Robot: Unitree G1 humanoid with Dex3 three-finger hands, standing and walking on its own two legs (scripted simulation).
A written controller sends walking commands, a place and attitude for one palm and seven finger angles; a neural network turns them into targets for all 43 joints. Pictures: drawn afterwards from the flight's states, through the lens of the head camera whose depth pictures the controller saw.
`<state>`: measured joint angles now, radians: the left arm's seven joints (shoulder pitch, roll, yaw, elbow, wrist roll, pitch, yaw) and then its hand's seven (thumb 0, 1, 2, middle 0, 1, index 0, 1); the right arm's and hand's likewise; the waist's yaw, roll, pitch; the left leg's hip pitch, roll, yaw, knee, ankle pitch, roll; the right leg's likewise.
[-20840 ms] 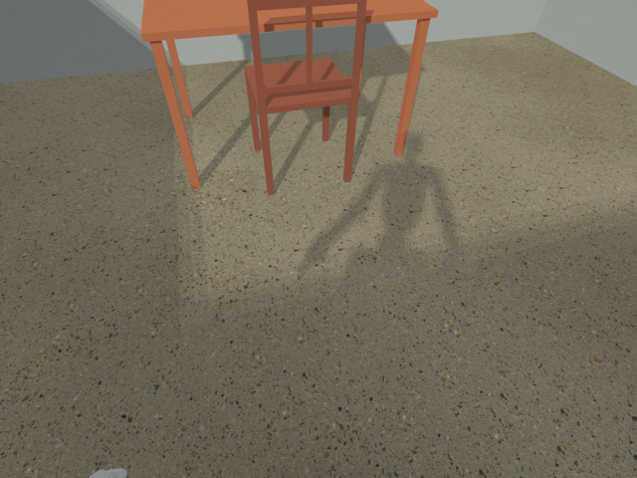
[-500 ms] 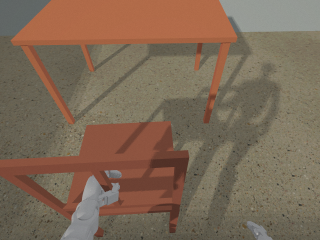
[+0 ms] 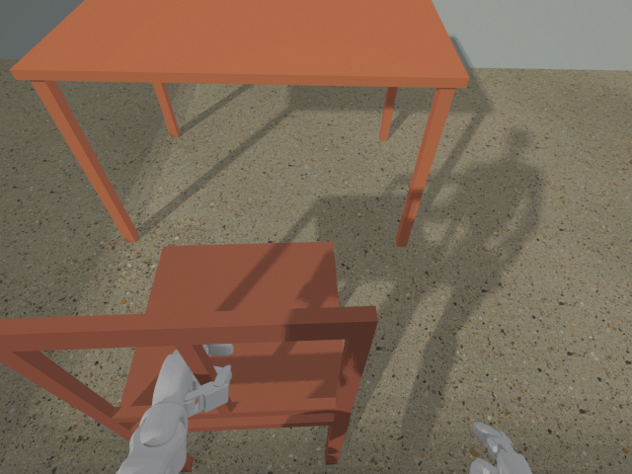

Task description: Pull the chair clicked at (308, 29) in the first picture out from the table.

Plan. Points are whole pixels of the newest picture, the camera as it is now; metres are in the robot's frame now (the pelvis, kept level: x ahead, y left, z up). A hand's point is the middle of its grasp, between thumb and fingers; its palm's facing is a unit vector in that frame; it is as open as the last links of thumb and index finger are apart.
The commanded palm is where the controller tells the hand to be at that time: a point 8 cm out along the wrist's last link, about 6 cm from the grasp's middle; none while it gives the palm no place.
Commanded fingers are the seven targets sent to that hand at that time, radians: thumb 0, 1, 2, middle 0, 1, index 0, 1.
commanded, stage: open the thumb and straighten the fingers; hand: left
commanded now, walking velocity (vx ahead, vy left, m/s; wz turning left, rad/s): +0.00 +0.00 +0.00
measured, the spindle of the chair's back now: (209, 379) +0.26 +0.16 -0.08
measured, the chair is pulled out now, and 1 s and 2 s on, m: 0.65 0.65 0.65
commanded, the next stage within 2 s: draw the fingers out of the gap in 0.62 s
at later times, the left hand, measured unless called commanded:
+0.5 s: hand (211, 392) +0.24 +0.15 -0.07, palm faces +0.04 -0.99 -0.15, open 16.0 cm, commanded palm +0.23 +0.20 -0.05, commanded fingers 0.00 -0.55 0.20 0.00 0.00 0.00 0.00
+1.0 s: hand (197, 428) +0.20 +0.16 -0.08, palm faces +0.06 -0.99 -0.15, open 17.4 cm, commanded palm +0.17 +0.21 -0.05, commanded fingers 0.00 -0.55 0.20 0.00 0.00 0.00 0.00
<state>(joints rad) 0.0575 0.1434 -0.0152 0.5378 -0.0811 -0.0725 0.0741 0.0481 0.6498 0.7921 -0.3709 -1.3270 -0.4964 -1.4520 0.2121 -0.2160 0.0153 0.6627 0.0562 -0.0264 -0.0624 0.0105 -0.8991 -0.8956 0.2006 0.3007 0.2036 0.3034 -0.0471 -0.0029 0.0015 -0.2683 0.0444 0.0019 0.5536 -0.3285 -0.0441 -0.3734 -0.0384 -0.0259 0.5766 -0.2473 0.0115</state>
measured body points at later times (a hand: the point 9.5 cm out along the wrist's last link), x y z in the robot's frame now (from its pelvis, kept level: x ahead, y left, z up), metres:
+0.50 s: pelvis +0.01 +0.01 -0.04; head +0.05 -0.01 +0.41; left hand +0.24 +0.21 -0.06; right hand +0.17 -0.24 -0.13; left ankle -0.03 +0.15 -0.73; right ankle +0.03 -0.13 -0.73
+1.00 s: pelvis +0.01 +0.01 -0.05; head +0.05 +0.00 +0.40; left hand +0.19 +0.22 -0.06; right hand +0.18 -0.24 -0.12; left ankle -0.03 +0.15 -0.73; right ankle +0.03 -0.13 -0.73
